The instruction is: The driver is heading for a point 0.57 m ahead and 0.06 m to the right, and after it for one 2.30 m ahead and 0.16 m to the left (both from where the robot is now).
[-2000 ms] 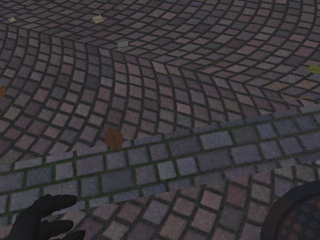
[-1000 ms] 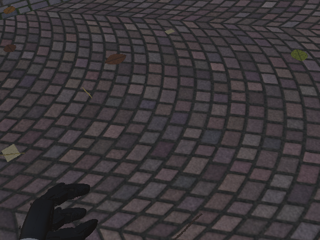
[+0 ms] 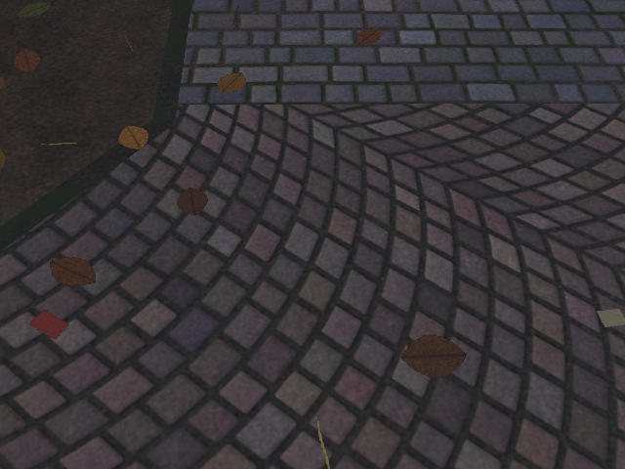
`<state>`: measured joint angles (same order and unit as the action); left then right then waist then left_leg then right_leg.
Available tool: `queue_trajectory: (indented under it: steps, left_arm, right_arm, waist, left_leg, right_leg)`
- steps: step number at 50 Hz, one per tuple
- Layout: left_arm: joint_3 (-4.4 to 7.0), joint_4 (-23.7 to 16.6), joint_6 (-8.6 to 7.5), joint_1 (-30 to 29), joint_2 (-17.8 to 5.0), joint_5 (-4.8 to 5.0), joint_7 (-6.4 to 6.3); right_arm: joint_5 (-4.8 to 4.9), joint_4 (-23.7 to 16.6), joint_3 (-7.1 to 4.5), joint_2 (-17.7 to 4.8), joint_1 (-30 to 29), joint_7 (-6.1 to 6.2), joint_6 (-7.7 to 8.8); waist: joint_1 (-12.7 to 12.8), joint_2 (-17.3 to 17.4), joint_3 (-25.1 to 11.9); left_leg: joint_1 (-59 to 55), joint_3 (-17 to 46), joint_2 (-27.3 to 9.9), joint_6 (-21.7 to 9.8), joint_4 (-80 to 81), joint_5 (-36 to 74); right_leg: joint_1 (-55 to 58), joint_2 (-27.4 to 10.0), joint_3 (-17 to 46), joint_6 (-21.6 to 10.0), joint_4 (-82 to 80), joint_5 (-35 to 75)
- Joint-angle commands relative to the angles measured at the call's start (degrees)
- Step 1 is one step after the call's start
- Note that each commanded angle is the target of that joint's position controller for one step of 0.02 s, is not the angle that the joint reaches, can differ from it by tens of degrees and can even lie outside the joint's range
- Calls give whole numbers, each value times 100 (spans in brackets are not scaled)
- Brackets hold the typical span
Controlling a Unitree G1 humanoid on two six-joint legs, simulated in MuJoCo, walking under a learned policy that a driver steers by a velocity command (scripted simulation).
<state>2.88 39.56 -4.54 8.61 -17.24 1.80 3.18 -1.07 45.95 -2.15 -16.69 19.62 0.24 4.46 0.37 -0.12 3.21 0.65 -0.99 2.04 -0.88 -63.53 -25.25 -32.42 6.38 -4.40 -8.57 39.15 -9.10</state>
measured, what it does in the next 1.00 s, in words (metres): walks ahead: left foot, then right foot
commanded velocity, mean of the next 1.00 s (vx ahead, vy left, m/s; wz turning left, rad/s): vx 1.00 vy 0.00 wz -0.10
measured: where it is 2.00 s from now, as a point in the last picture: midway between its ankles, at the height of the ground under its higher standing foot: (308, 73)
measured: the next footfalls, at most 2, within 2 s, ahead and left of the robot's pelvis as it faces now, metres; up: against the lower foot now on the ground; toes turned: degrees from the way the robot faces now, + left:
left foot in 0.38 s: +0.62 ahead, +0.07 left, +0.00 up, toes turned -30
right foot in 0.76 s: +0.79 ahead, -0.31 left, +0.00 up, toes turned -10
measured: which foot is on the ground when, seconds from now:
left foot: up 0.00-0.36, down 0.38-0.78, up 0.80-1.00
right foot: down 0.00-0.40, up 0.42-0.74, down 0.76-1.00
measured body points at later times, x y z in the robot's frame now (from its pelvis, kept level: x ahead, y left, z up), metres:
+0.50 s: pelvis +0.48 -0.01 +0.03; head +0.50 -0.03 +0.48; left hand +0.67 +0.21 -0.08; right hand +0.52 -0.32 -0.06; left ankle +0.59 +0.09 -0.70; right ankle +0.29 -0.05 -0.58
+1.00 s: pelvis +0.86 -0.16 +0.03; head +0.87 -0.15 +0.48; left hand +0.90 +0.13 -0.09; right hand +1.02 -0.45 -0.03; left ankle +0.96 -0.06 -0.60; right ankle +0.76 -0.30 -0.70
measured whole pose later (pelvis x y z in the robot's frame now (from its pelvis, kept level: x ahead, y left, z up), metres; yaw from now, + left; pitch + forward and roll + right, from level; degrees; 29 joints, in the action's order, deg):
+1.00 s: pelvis +0.86 -0.16 +0.03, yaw -3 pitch +0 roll -4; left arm 4.7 47.7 -4.9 22.4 -17.7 -0.3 -0.3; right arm 2.5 35.9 -3.6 -19.1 11.3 -0.8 1.2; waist 3.4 2.6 -0.5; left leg 44.9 0.0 -6.8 -1.4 -72.4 -14.3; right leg -1.1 0.3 -7.0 2.7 21.3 -20.0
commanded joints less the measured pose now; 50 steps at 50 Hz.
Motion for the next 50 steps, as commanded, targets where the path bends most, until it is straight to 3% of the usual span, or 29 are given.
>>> queue_trajectory:
  steps: [1, 2, 3, 5, 7, 10, 13, 16, 17, 18, 19, 20, 21, 22, 24, 25, 27, 30, 33, 36, 38, 39, 40, 41, 43, 45, 46, 48, 50]
  left_arm:
    - [269, 55, -59, 1908, -709, -218, -88]
    - [253, 1, -128, 1563, -676, -206, -30]
    - [239, -87, -166, 1212, -644, -177, -30]
    - [210, -199, -142, 841, -561, -107, -82]
    - [173, -145, -134, 959, -477, 9, -173]
    - [200, -11, -70, 1201, -554, 19, -330]
    - [256, 180, -15, 1582, -624, 88, -353]
    - [291, 299, 35, 1625, -544, 130, -422]
    - [329, 296, 74, 1559, -607, 83, -433]
    - [357, 243, 121, 1378, -717, -6, -404]
    - [248, 89, 146, 1024, -558, -268, -350]
    - [21, 29, 87, 2171, 332, -153, -308]
    - [-128, 110, 48, 2473, 147, 158, -315]
    - [-78, 77, 55, 1637, -271, 134, -322]
    - [-100, -328, -132, 32, -299, -188, -264]
    - [-103, -474, -217, -115, -183, -205, -235]
    - [-151, -537, -259, -141, -15, -200, -203]
    - [-253, -713, -334, -384, -1, -276, -147]
    - [-199, -688, -378, -605, -179, -201, -97]
    - [-7, -671, -319, -531, -483, -116, -217]
    - [216, -483, -331, 602, -816, -142, -319]
    - [331, -332, -275, 1804, -1230, -158, -391]
    - [389, -178, -202, 1952, -1570, -206, -306]
    - [292, -250, -183, 1553, -1015, -139, -304]
    - [157, -71, -127, 1240, -471, -204, -332]
    - [109, 82, -128, 743, -209, -323, -323]
    - [92, 121, -149, 603, -44, -279, -295]
    - [146, 155, -200, 237, -204, -199, -318]
    - [194, 121, -239, -58, -384, -184, -382]
  right_arm:
    - [354, -1256, 18, -636, -908, -164, 583]
    - [255, -1282, 47, -530, -1040, -126, 618]
    - [100, -1236, 34, -497, -993, -82, 594]
    - [6, -1170, -12, -543, -778, -42, 456]
    - [-54, -1318, -5, -538, -1106, 7, 371]
    - [-100, -1753, 103, -137, -2232, -7, 389]
    - [90, -1922, -3, -226, -2602, -24, 427]
    - [288, -2023, -180, -576, -2720, -3, 478]
    - [316, -1963, -293, -784, -2352, 18, 509]
    - [350, -1840, -415, -962, -1481, 48, 525]
    - [371, -1554, -459, -1082, 151, 105, 437]
    - [115, -1215, -498, -1475, 924, 43, 411]
    - [162, -942, -511, -1324, 1137, -110, 425]
    - [204, -1006, -391, -667, 884, -72, 347]
    - [55, -800, -341, -599, 567, -110, 222]
    - [24, -757, -304, -565, 403, -130, 235]
    - [144, -673, -166, -143, 316, -201, 228]
    - [349, -722, -285, -594, -51, -97, 203]
    - [359, -748, -409, -964, 32, -22, 165]
    - [398, -624, -338, -765, 514, -37, 109]
    - [314, -651, -255, -612, 464, -75, 100]
    - [143, -775, -90, -131, 599, -63, 116]
    - [567, -1047, 57, 182, 1168, -10, 169]
    - [645, -892, -23, -239, 746, 75, 102]
    - [411, -912, -57, -311, 20, 51, -18]
    - [363, -1074, -55, -48, -225, -45, -163]
    - [375, -1117, -35, 69, -361, -82, -247]
    - [369, -1330, -1, 76, -503, -131, -339]
    - [311, -1401, -2, -55, -632, -208, -345]
  waist:
    - [666, -269, -1286]
    - [292, 536, -791]
    - [21, 670, -547]
    - [-325, 299, -181]
    - [-278, 243, 141]
    - [167, -103, 393]
    - [468, -342, 80]
    - [379, -519, 5]
    - [142, -584, -287]
    - [-415, -646, -933]
    - [-1207, -802, -2035]
    - [-577, 1556, -3056]
    - [-596, 2902, -3122]
    - [-909, 2009, -1981]
    - [-864, 121, -582]
    - [-554, 242, -380]
    - [-227, 369, -271]
    - [71, 353, 82]
    - [83, 315, 70]
    - [189, 280, 12]
    - [897, 74, -752]
    - [1212, -809, -1757]
    - [747, -2750, -2346]
    - [820, -1623, -1324]
    - [620, -389, -357]
    - [154, -589, 177]
    - [102, -498, 242]
    - [-211, -489, 364]
    - [-357, -290, 385]
  left_leg:
    - [4648, 1061, -81, -388, -2069, 437]
    - [4327, 1048, -239, -390, -1578, 621]
    - [3977, 1080, -376, -296, -1122, 730]
    - [3615, 998, -577, -53, -551, 820]
    - [3454, 753, -642, 189, 368, 948]
    - [2734, 383, -307, 422, 2174, 2544]
    - [1767, 449, 32, 489, 3221, 3499]
    - [1801, 769, -32, 405, 3885, 3135]
    - [1442, 717, 31, 311, 3883, 2815]
    - [496, 615, -54, 170, 3778, 2663]
    - [-1240, 834, -670, -98, 2897, 2029]
    - [-3342, 3763, -2073, -1165, 3459, 36]
    - [-3493, 5974, -2561, -1553, 4426, -1963]
    - [-2742, 5349, -2116, -1363, 4605, -2089]
    - [-914, 3789, -1430, -1169, 4771, -26]
    - [-447, 3583, -1316, -1254, 4811, 565]
    - [126, 3211, -978, -1322, 5045, 1154]
    - [1377, 2925, -1096, -1400, 5286, 1199]
    - [2785, 2507, -940, -1142, 5545, 1195]
    - [2439, 2363, -807, -802, 4864, 1281]
    - [2835, 1884, -366, -416, 2711, 2204]
    - [3612, 1419, -37, -253, 662, 559]
    - [4872, 951, -34, -171, -1164, -417]
    - [5471, 884, -381, -116, -1822, 72]
    - [5440, 649, -792, -121, -1911, 597]
    - [5091, 777, -1142, -134, -1543, 703]
    - [4991, 731, -1239, -167, -1422, 603]
    - [5023, 860, -1444, -50, -1148, 913]
    - [4727, 669, -1372, -13, -437, 1737]
  right_leg:
    - [5039, -1887, 5155, -1074, -2616, -3101]
    - [4017, -1703, 4798, -1014, -2662, -2390]
    - [3267, -1422, 4337, -1052, -2675, -1732]
    - [2357, -963, 3563, -1071, -2823, -837]
    - [1600, -748, 3038, -1012, -2879, -176]
    - [674, -290, 2499, -700, -2827, 401]
    - [794, -360, 2824, -390, -2713, 47]
    - [2014, -588, 3211, -195, -2023, 549]
    - [2384, -609, 3218, -95, -1472, 1498]
    - [2521, -510, 3022, 87, -459, 2463]
    - [1966, -576, 2650, 224, 1144, 2620]
    - [62, 175, 2036, 496, 3389, -807]
    - [-1021, -79, 1679, 556, 4412, -1978]
    - [-1494, -432, 1493, 463, 4493, -1614]
    - [-1304, -580, 1172, 358, 3855, -1391]
    - [-1189, -744, 1238, 337, 3450, -1334]
    - [-788, -865, 1191, 393, 2592, -1354]
    - [7, -1042, 1139, 647, 838, -826]
    - [2132, -713, 885, 838, -77, 996]
    - [2789, -619, 860, 841, -589, 489]
    - [4330, -938, 1055, 626, -635, 75]
    - [5713, -2183, 2542, 248, -811, -1372]
    - [6106, -3294, 5698, -541, -2109, -3548]
    - [5368, -3069, 5567, -435, -2407, -3967]
    - [4226, -2697, 3640, -225, -2326, -1970]
    - [3141, -2467, 2545, -144, -2559, -911]
    - [2881, -2302, 1918, -16, -2681, -431]
    - [2485, -2487, 1431, -83, -3027, 111]
    - [2287, -2158, 413, 123, -3215, 549]
Over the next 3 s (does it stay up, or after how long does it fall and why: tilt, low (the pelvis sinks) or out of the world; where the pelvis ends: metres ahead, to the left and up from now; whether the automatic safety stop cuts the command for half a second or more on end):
stays up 2.38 0.14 0.02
